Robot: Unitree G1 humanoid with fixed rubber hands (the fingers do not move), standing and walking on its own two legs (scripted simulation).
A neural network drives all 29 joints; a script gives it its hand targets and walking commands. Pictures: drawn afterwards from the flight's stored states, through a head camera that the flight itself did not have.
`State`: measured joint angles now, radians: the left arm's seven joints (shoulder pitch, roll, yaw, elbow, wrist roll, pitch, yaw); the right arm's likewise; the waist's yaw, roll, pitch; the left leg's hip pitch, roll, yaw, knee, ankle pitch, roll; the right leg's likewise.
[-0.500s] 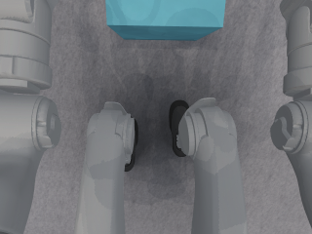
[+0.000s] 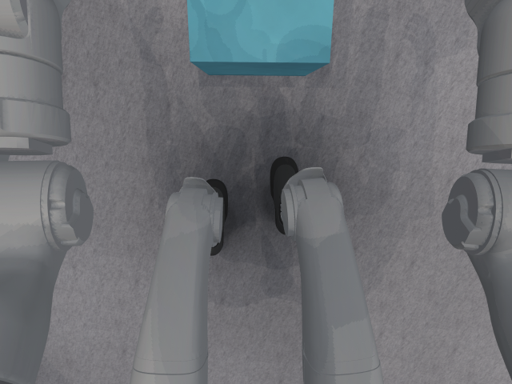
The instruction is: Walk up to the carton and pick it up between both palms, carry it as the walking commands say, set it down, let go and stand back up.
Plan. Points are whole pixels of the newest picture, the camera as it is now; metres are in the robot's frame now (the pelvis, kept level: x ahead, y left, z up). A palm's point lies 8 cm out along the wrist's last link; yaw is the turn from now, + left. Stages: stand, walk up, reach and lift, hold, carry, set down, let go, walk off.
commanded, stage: set down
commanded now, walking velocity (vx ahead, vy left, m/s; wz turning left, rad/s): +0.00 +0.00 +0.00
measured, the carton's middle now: (258, 10) +0.59 -0.03 -0.45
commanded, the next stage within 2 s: let go in 0.42 s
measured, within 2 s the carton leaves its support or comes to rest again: neither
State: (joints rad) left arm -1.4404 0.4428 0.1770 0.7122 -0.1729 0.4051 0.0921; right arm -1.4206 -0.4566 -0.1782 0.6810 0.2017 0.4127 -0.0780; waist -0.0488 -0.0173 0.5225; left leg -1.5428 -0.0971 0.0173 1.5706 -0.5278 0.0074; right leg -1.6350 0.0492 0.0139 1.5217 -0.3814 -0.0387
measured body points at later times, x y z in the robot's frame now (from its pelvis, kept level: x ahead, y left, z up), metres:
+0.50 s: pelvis +0.02 +0.00 +0.11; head +0.37 -0.02 +0.37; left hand +0.59 +0.18 -0.02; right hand +0.57 -0.24 -0.02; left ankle +0.09 +0.11 -0.53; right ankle +0.14 -0.09 -0.53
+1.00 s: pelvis +0.08 +0.00 +0.17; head +0.26 -0.01 +0.58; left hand +0.42 +0.21 +0.08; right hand +0.39 -0.24 +0.08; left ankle +0.09 +0.11 -0.53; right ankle +0.14 -0.09 -0.53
